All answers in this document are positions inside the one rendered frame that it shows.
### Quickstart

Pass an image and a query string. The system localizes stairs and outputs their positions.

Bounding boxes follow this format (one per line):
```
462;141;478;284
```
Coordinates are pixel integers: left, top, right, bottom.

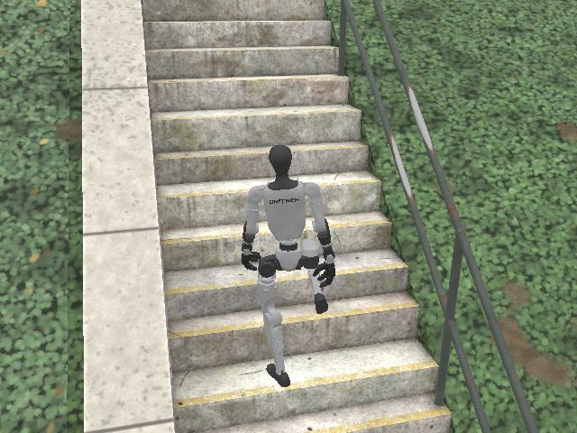
142;0;452;433

